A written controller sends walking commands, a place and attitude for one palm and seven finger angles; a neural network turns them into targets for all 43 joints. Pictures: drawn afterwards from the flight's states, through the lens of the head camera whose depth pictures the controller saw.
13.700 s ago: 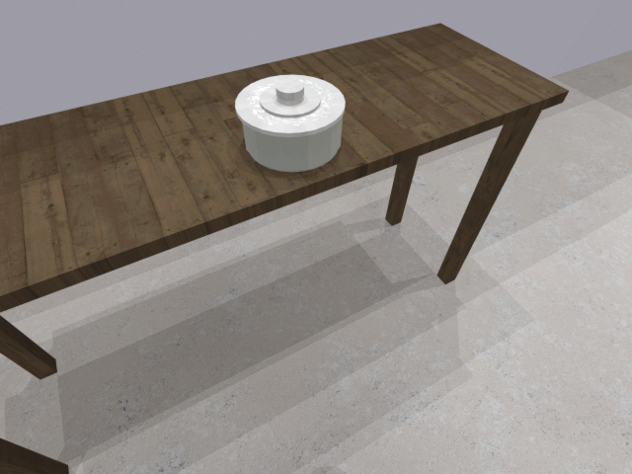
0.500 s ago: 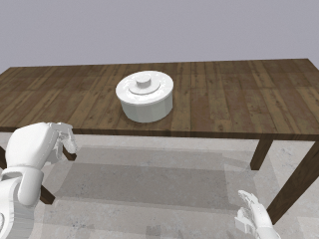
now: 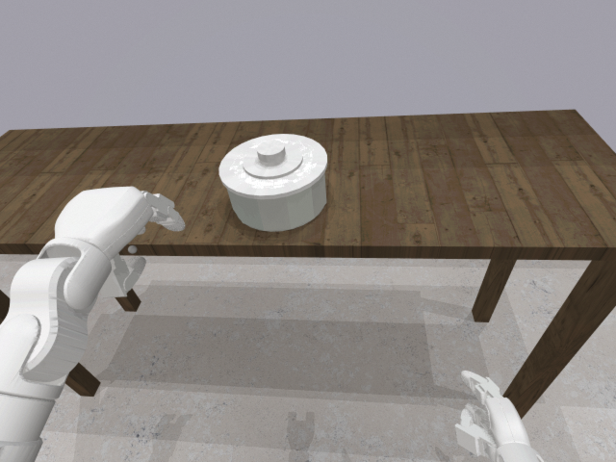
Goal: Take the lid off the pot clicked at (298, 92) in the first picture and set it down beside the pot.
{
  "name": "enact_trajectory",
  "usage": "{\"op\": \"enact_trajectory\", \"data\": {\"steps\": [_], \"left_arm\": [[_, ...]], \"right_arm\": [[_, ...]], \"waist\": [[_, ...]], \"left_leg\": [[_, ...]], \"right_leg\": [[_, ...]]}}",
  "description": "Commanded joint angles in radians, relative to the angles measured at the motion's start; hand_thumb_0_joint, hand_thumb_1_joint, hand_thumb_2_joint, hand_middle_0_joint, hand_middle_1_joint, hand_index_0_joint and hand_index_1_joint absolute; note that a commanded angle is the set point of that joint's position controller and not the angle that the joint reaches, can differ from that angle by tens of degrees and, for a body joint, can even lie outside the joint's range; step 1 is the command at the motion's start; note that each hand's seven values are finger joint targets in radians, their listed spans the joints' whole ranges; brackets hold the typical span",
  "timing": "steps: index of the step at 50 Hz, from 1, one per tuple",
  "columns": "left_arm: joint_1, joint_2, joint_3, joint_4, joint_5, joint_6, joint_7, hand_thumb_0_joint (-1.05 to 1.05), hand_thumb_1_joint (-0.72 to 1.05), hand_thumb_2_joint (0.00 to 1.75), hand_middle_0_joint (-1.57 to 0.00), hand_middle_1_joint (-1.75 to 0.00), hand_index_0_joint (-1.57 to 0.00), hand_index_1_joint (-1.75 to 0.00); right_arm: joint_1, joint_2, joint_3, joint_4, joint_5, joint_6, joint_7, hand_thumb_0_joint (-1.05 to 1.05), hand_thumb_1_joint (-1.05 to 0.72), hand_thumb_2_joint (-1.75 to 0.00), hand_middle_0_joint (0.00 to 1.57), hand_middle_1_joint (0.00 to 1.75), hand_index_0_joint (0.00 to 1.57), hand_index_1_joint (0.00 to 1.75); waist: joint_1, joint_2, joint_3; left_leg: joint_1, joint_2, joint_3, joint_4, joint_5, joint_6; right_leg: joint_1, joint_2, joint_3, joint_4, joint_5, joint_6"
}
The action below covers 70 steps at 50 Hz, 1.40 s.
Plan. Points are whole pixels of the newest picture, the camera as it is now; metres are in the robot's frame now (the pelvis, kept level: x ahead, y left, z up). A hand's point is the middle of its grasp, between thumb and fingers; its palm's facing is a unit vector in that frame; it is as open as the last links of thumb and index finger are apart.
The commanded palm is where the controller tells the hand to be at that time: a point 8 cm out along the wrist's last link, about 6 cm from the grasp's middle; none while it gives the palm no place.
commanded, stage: reach forward and open the fingers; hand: left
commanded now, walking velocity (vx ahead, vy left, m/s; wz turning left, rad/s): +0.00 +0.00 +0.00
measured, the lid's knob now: (271, 151) +0.57 +0.15 +0.14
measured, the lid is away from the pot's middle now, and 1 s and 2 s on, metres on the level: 0.00 0.00 0.00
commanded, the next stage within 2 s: move the open hand above the knob in 0.22 s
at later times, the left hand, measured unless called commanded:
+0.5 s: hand (163, 211) +0.34 +0.23 +0.19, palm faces -0.02 -0.07 -1.00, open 9.9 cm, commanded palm +0.31 +0.23 +0.27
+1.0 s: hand (216, 170) +0.42 +0.19 +0.20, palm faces -0.08 -0.05 -1.00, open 9.9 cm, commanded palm +0.38 +0.19 +0.27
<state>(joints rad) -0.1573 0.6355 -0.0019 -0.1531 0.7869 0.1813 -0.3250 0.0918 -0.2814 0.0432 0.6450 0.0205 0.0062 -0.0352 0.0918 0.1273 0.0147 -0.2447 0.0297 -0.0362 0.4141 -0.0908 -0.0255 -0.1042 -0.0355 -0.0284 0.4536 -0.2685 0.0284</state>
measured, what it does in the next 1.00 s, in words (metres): stands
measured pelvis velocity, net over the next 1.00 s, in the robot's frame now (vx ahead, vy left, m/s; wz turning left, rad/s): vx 0.03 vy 0.00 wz -0.01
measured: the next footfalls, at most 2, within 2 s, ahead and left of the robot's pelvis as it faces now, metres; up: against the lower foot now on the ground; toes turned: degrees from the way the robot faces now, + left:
none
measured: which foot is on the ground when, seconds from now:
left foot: down 0.00-1.00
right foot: down 0.00-1.00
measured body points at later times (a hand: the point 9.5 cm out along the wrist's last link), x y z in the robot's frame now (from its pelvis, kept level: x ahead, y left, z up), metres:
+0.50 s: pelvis +0.00 +0.01 +0.00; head -0.01 -0.03 +0.45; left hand +0.33 +0.23 +0.25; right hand +0.23 -0.20 -0.09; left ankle +0.09 +0.14 -0.74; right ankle -0.01 -0.14 -0.74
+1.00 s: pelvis +0.03 +0.00 +0.00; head +0.02 -0.05 +0.44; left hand +0.41 +0.19 +0.25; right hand +0.23 -0.23 -0.11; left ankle +0.09 +0.14 -0.74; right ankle -0.01 -0.14 -0.74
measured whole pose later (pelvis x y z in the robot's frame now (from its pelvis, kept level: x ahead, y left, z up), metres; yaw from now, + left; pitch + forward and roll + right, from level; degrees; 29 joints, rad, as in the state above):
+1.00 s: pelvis +0.03 +0.00 +0.00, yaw -1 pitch +0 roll +1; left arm -0.65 0.53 -0.20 0.22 0.85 0.29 -0.41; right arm 0.10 -0.29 0.03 0.66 0.04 0.06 0.00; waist 0.05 0.11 -0.03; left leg -0.31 0.01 -0.02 0.45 -0.14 -0.02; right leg -0.18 -0.06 -0.01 0.51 -0.33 0.03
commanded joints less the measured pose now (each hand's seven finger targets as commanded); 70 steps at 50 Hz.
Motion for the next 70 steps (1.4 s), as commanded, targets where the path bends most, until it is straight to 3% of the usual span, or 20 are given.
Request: {"op": "enact_trajectory", "data": {"steps": [1,3,11,15,20,22,25,28,31,37,41,46,48,52,55,56,61,64,67,70], "left_arm": [[-0.349,0.261,0.173,-0.109,0.009,-0.011,0.015,0.00,-0.41,1.74,-0.91,-0.08,-0.91,-0.08],[-0.376,0.280,0.186,-0.018,0.017,-0.009,0.012,0.00,-0.41,1.74,-0.91,-0.08,-0.91,-0.08],[-0.504,0.250,0.134,-0.131,0.005,-0.021,-0.013,0.00,-0.40,1.74,-0.89,-0.08,-0.89,-0.08],[-0.519,0.291,0.175,0.055,0.036,0.002,-0.010,0.00,-0.40,1.74,-0.89,-0.08,-0.89,-0.08],[-0.637,0.137,0.020,-0.070,0.016,0.000,-0.022,0.00,-0.40,1.74,-0.89,-0.08,-0.89,-0.08],[-0.666,0.154,0.017,-0.049,0.024,0.012,-0.019,0.00,-0.40,1.74,-0.89,-0.08,-0.89,-0.08],[-0.685,0.270,0.119,0.044,0.061,0.037,-0.005,0.00,-0.40,1.74,-0.89,-0.08,-0.89,-0.08],[-0.788,0.204,0.043,0.114,0.067,0.042,-0.008,0.00,-0.40,1.74,-0.89,-0.08,-0.89,-0.08],[-0.813,0.120,-0.036,0.062,0.059,0.049,-0.020,0.00,-0.40,1.74,-0.89,-0.08,-0.89,-0.08],[-0.881,0.160,-0.020,0.174,0.084,0.083,-0.026,0.00,-0.40,1.74,-0.89,-0.08,-0.89,-0.08],[-0.956,0.183,-0.013,0.191,0.092,0.090,-0.029,0.00,-0.40,1.74,-0.89,-0.08,-0.89,-0.08],[-0.958,0.133,-0.043,0.180,0.078,0.106,-0.048,0.00,-0.40,1.74,-0.89,-0.08,-0.89,-0.08],[-0.905,0.135,-0.032,0.227,0.078,0.122,-0.057,0.00,-0.40,1.74,-0.89,-0.08,-0.89,-0.08],[-0.951,0.157,-0.028,0.314,0.087,0.137,-0.072,0.00,-0.40,1.74,-0.89,-0.08,-0.89,-0.08],[-0.993,0.178,-0.021,0.285,0.079,0.138,-0.075,0.00,-0.40,1.74,-0.89,-0.08,-0.89,-0.08],[-1.062,0.193,-0.020,0.245,0.088,0.133,-0.079,0.00,-0.40,1.74,-0.89,-0.08,-0.89,-0.08],[-1.103,0.117,-0.089,0.295,0.085,0.155,-0.096,0.00,-0.40,1.74,-0.89,-0.08,-0.89,-0.08],[-1.108,0.094,-0.117,0.424,0.096,0.173,-0.102,0.00,-0.40,1.74,-0.89,-0.08,-0.89,-0.08],[-1.186,0.128,-0.099,0.432,0.106,0.173,-0.104,0.00,-0.40,1.74,-0.89,-0.08,-0.89,-0.08],[-1.293,0.083,-0.153,0.417,0.101,0.173,-0.105,0.00,-0.40,1.74,-0.89,-0.08,-0.89,-0.08]], "right_arm": [[-0.206,-0.092,-0.030,-0.178,0.005,-0.063,-0.008,0.00,-0.90,-0.90,0.20,0.30,0.20,0.30],[-0.190,-0.103,-0.031,-0.167,0.008,-0.052,-0.013,0.00,-0.90,-0.90,0.20,0.30,0.20,0.30],[-0.207,-0.092,-0.037,-0.192,0.010,-0.074,0.002,0.00,-0.90,-0.90,0.20,0.30,0.20,0.30],[-0.182,-0.108,-0.039,-0.170,0.017,-0.055,-0.002,0.00,-0.90,-0.90,0.20,0.30,0.20,0.30],[-0.208,-0.084,-0.039,-0.204,0.028,-0.064,0.008,0.00,-0.90,-0.90,0.20,0.30,0.20,0.30],[-0.190,-0.090,-0.043,-0.184,0.021,-0.060,0.007,0.00,-0.90,-0.90,0.20,0.30,0.20,0.30],[-0.179,-0.107,-0.038,-0.167,0.017,-0.046,0.006,0.00,-0.90,-0.90,0.20,0.30,0.20,0.30],[-0.180,-0.100,-0.030,-0.154,0.020,-0.028,0.004,0.00,-0.90,-0.90,0.20,0.30,0.20,0.30],[-0.194,-0.089,-0.032,-0.174,0.025,-0.033,0.013,0.00,-0.90,-0.90,0.20,0.30,0.20,0.30],[-0.176,-0.102,-0.031,-0.157,0.026,-0.013,0.013,0.00,-0.90,-0.90,0.20,0.30,0.20,0.30],[-0.175,-0.102,-0.029,-0.158,0.025,-0.013,0.012,0.00,-0.90,-0.90,0.20,0.30,0.20,0.30],[-0.178,-0.097,-0.037,-0.167,0.028,-0.007,0.025,0.00,-0.90,-0.90,0.20,0.30,0.20,0.30],[-0.168,-0.103,-0.041,-0.166,0.027,0.007,0.027,0.00,-0.90,-0.90,0.20,0.30,0.20,0.30],[-0.163,-0.111,-0.039,-0.155,0.032,0.029,0.024,0.00,-0.90,-0.90,0.20,0.30,0.20,0.30],[-0.174,-0.113,-0.041,-0.169,0.033,0.027,0.018,0.00,-0.90,-0.90,0.20,0.30,0.20,0.30],[-0.171,-0.108,-0.037,-0.166,0.031,0.021,0.018,0.00,-0.90,-0.90,0.20,0.30,0.20,0.30],[-0.150,-0.103,-0.041,-0.154,0.037,0.025,0.023,0.00,-0.90,-0.90,0.20,0.30,0.20,0.30],[-0.133,-0.108,-0.042,-0.134,0.039,0.044,0.016,0.00,-0.90,-0.90,0.20,0.30,0.20,0.30],[-0.127,-0.111,-0.042,-0.129,0.039,0.044,0.013,0.00,-0.90,-0.90,0.20,0.30,0.20,0.30],[-0.128,-0.107,-0.043,-0.130,0.040,0.043,0.012,0.00,-0.90,-0.90,0.20,0.30,0.20,0.30]], "waist": [[-0.004,-0.080,-0.203],[-0.007,-0.109,-0.130],[-0.002,-0.031,-0.284],[-0.005,-0.092,-0.159],[-0.021,-0.037,-0.286],[-0.021,-0.031,-0.293],[-0.009,-0.078,-0.268],[-0.026,-0.088,-0.233],[-0.025,-0.050,-0.314],[-0.035,-0.113,-0.289],[-0.029,-0.101,-0.348],[-0.028,-0.108,-0.414],[-0.028,-0.140,-0.381],[-0.040,-0.197,-0.302],[-0.043,-0.165,-0.349],[-0.041,-0.155,-0.414],[-0.064,-0.135,-0.421],[-0.078,-0.170,-0.338],[-0.076,-0.174,-0.392],[-0.095,-0.138,-0.437]], "left_leg": [[0.166,-0.081,0.063,-0.049,-0.033,0.047],[0.134,-0.077,0.065,-0.059,-0.070,0.047],[0.204,-0.083,0.048,-0.053,-0.010,0.050],[0.139,-0.073,0.054,-0.065,-0.091,0.044],[0.217,-0.077,0.039,-0.052,-0.057,0.047],[0.219,-0.076,0.032,-0.057,-0.046,0.048],[0.183,-0.077,0.043,-0.043,-0.028,0.046],[0.163,-0.075,0.044,-0.055,-0.047,0.043],[0.208,-0.085,0.043,-0.032,0.005,0.048],[0.180,-0.083,0.052,-0.022,0.010,0.049],[0.193,-0.095,0.052,0.000,0.056,0.056],[0.225,-0.102,0.053,0.032,0.152,0.062],[0.206,-0.103,0.062,0.040,0.176,0.065],[0.154,-0.101,0.076,0.038,0.119,0.067],[0.182,-0.108,0.073,0.060,0.134,0.074],[0.200,-0.114,0.070,0.065,0.174,0.076],[0.222,-0.115,0.062,0.086,0.227,0.076],[0.181,-0.114,0.069,0.076,0.145,0.075],[0.196,-0.116,0.062,0.088,0.183,0.080],[0.229,-0.116,0.054,0.097,0.190,0.079]], "right_leg": [[-0.105,0.068,-0.032,-0.117,0.022,-0.032],[-0.141,0.069,-0.035,-0.131,-0.015,-0.030],[-0.092,0.068,-0.031,-0.100,0.039,-0.039],[-0.155,0.081,-0.036,-0.121,-0.039,-0.039],[-0.134,0.080,-0.035,-0.087,0.015,-0.045],[-0.130,0.074,-0.035,-0.082,0.028,-0.048],[-0.134,0.081,-0.031,-0.089,0.022,-0.051],[-0.152,0.071,-0.040,-0.088,0.002,-0.052],[-0.130,0.067,-0.036,-0.067,0.054,-0.056],[-0.149,0.066,-0.037,-0.062,0.067,-0.054],[-0.126,0.061,-0.030,-0.045,0.118,-0.056],[-0.102,0.058,-0.028,-0.012,0.229,-0.056],[-0.106,0.058,-0.027,-0.009,0.276,-0.052],[-0.132,0.051,-0.029,-0.014,0.254,-0.045],[-0.125,0.054,-0.019,-0.007,0.278,-0.046],[-0.095,0.048,-0.016,0.006,0.315,-0.046],[-0.130,0.055,-0.021,0.017,0.352,-0.048],[-0.177,0.057,-0.024,0.001,0.297,-0.046],[-0.152,0.055,-0.021,0.016,0.337,-0.051],[-0.166,0.061,-0.022,0.020,0.329,-0.053]]}}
